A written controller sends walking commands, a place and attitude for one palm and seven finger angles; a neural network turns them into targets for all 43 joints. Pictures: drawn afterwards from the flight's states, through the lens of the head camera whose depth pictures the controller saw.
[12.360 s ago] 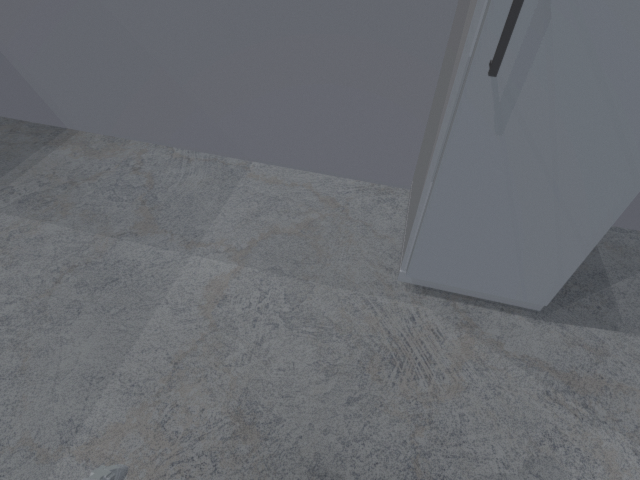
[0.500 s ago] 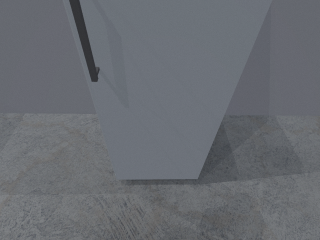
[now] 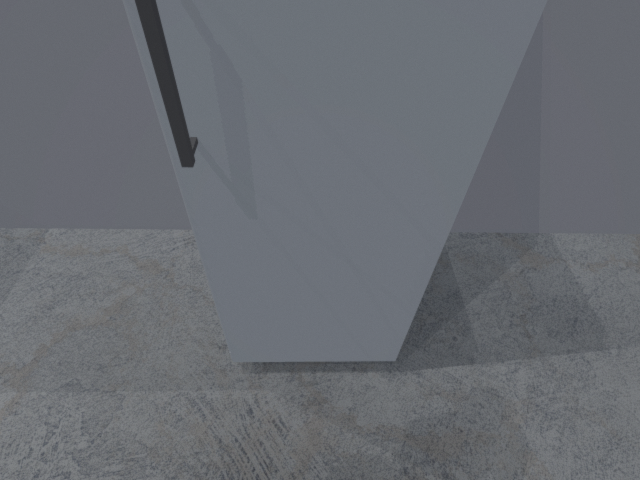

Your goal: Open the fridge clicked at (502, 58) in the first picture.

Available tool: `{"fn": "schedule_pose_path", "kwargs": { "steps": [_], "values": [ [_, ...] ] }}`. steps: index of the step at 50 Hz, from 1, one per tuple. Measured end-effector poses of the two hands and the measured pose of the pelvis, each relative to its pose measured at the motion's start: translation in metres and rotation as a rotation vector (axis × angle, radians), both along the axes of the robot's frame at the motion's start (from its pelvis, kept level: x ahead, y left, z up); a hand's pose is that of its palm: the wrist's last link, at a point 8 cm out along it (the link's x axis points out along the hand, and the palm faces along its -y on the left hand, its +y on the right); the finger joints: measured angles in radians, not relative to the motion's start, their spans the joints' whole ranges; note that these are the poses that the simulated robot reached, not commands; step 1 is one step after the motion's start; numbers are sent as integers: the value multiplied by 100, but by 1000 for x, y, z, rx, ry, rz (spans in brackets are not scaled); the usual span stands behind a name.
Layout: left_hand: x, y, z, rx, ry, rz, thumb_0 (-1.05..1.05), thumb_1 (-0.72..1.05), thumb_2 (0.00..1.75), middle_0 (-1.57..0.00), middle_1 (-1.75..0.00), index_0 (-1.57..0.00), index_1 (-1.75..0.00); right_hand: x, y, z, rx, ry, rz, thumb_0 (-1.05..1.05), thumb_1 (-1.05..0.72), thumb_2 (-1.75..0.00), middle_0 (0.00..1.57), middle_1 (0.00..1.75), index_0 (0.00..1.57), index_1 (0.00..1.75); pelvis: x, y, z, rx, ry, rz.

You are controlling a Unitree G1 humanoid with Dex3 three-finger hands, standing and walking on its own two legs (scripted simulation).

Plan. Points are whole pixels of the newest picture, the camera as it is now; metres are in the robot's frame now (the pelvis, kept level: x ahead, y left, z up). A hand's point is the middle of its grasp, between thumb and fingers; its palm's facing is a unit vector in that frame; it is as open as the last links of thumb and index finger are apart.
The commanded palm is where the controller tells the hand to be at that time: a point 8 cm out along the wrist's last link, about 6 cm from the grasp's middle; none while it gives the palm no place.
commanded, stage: look again from close up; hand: left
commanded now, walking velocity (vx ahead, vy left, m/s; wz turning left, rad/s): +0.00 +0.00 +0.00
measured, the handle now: (168, 66) +0.53 +0.24 +0.25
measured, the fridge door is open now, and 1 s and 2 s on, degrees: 0 0 0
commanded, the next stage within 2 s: shuffle to correct the standing spot in 0.08 s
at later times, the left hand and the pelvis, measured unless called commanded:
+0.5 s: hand out of the picture -0.02 +0.19 -0.20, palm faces +0.19 -0.97 -0.11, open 7.3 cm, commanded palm none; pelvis +0.02 +0.03 -0.01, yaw +5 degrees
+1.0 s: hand (192, 443) +0.20 +0.21 -0.19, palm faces +0.12 -0.98 -0.17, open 7.3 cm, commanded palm none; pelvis +0.13 +0.04 -0.02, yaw +7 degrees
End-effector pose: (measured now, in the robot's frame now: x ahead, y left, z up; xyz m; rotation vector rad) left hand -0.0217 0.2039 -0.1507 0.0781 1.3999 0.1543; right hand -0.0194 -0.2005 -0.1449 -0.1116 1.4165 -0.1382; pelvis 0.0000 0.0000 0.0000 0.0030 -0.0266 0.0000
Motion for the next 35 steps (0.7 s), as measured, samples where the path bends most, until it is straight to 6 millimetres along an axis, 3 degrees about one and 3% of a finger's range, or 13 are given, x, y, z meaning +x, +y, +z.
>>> {"fn": "schedule_pose_path", "kwargs": {
  "steps": [16,26,30,35],
  "values": [
    [-2,3,-4,-6,1,31,1,91,90,-20,-30,-20,-30,2,0,-1,-5,22,23,1,-91,-89,20,30,20,30,4,3,-3,-8,4,19],
    [-11,37,-23,-42,41,128,1,91,90,-20,-30,-20,-30,26,17,9,-81,16,70,1,-91,-89,20,30,20,30,26,37,-11,-26,16,77],
    [13,53,-13,-42,49,86,1,91,90,-20,-30,-20,-30,28,35,16,-75,11,34,1,-91,-89,20,30,20,30,42,49,-2,-27,25,70],
    [64,68,-5,-24,-24,72,1,92,90,-20,-30,-20,-30,27,61,21,-32,69,24,1,-91,-89,20,30,20,30,64,56,4,-23,33,77]
  ]
}}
